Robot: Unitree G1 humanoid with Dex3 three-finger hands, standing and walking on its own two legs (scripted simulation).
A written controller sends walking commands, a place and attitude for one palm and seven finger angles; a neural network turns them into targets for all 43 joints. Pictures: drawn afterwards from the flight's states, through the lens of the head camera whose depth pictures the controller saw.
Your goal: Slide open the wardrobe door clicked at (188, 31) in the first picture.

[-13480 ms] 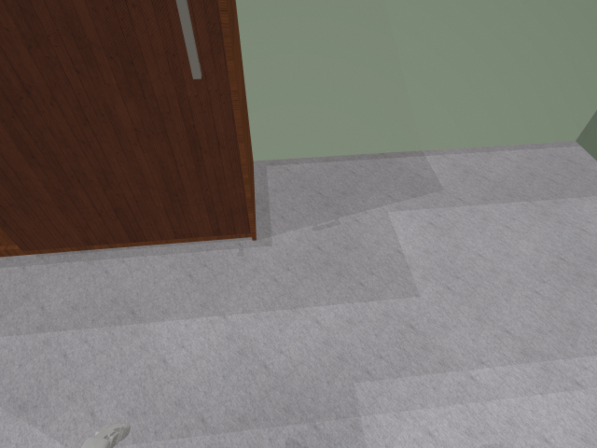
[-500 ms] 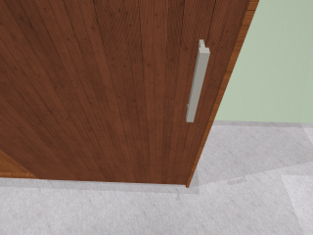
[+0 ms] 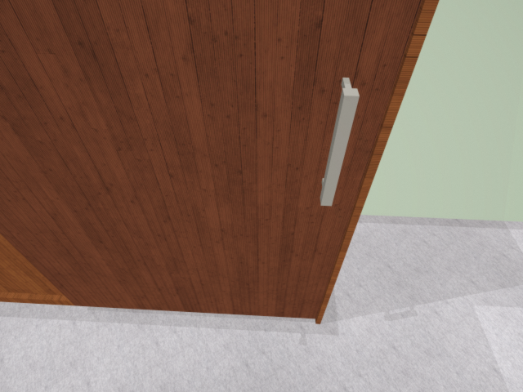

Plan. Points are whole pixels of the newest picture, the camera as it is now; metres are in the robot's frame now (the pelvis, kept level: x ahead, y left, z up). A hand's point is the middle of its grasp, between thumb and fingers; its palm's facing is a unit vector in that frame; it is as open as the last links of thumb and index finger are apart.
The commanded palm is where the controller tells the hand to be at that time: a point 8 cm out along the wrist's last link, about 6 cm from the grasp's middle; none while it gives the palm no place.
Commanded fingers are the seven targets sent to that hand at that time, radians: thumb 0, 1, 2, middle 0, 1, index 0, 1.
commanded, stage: come to a stop and stand still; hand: right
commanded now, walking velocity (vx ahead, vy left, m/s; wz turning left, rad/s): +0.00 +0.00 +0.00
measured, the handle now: (335, 148) +0.50 -0.09 +0.12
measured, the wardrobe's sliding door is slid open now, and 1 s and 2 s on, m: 0.00 0.00 0.00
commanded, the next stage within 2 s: look again from close up in 0.06 s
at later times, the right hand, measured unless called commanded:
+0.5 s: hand out of the picture +0.02 -0.18 -0.18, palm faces +0.02 +0.98 -0.19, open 7.3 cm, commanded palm none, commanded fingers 0.00 -0.90 -0.90 0.20 0.30 0.20 0.30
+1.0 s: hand out of the picture +0.02 -0.18 -0.18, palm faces +0.00 +0.98 -0.18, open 7.3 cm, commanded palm none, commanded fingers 0.00 -0.90 -0.90 0.20 0.30 0.20 0.30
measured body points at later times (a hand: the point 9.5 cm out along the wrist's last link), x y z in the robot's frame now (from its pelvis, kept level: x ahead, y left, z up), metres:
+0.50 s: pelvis +0.02 -0.01 -0.01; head +0.02 -0.01 +0.44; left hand +0.04 +0.22 -0.16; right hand +0.02 -0.23 -0.17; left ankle -0.03 +0.10 -0.74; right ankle +0.04 -0.08 -0.74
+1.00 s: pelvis +0.02 -0.01 +0.00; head +0.03 -0.03 +0.45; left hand +0.04 +0.22 -0.15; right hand +0.02 -0.24 -0.17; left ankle -0.03 +0.10 -0.74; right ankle +0.04 -0.08 -0.74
